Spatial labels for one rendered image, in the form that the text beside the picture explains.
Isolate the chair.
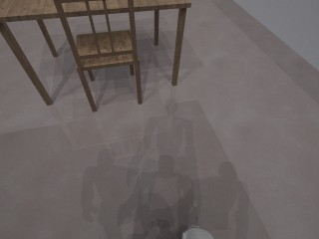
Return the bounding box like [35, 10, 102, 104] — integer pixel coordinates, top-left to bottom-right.
[53, 0, 143, 113]

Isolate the table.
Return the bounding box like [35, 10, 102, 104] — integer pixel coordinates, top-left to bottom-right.
[0, 0, 191, 106]

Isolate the right robot thigh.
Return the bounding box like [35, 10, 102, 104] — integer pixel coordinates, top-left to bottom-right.
[181, 228, 214, 239]

